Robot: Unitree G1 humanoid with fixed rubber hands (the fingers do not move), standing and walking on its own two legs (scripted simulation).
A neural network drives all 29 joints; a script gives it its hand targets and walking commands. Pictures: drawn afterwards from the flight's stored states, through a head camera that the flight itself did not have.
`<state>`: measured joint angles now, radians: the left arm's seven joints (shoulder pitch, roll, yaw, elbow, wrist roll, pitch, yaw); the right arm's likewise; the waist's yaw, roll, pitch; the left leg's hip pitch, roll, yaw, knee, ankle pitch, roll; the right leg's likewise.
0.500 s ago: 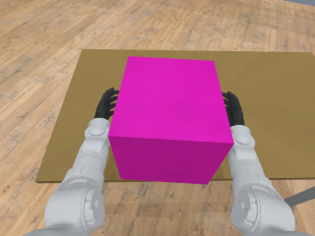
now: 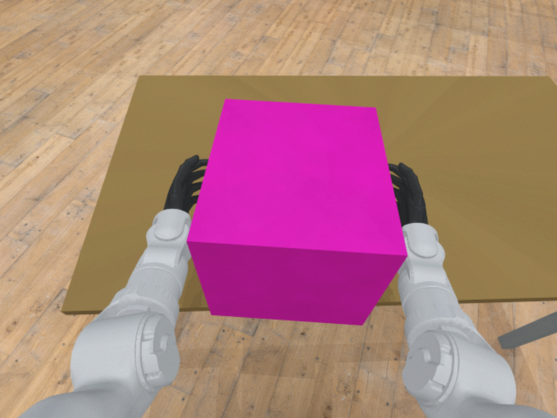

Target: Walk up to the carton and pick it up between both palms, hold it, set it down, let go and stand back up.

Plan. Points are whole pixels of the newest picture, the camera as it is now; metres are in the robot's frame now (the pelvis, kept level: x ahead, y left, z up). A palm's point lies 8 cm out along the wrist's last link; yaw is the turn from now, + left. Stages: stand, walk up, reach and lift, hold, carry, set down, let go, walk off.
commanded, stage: set down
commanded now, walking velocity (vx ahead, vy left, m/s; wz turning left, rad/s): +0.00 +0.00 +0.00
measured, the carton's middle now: (293, 211) +0.44 -0.06 -0.01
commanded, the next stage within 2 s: none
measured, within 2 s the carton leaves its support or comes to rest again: rests again in 0.26 s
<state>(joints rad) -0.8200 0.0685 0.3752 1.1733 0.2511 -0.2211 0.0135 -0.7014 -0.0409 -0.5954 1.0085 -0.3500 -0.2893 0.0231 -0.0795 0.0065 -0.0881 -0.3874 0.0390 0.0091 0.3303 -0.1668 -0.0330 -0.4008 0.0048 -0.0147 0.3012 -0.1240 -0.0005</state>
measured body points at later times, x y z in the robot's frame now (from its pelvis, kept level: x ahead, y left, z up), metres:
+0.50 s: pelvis +0.00 +0.00 +0.00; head +0.09 -0.01 +0.44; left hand +0.45 +0.12 +0.03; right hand +0.40 -0.23 +0.03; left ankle -0.02 +0.13 -0.75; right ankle +0.00 -0.12 -0.75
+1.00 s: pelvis +0.00 +0.00 +0.00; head +0.10 +0.00 +0.44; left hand +0.44 +0.12 +0.02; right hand +0.40 -0.23 +0.03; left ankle -0.02 +0.13 -0.75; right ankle +0.00 -0.12 -0.75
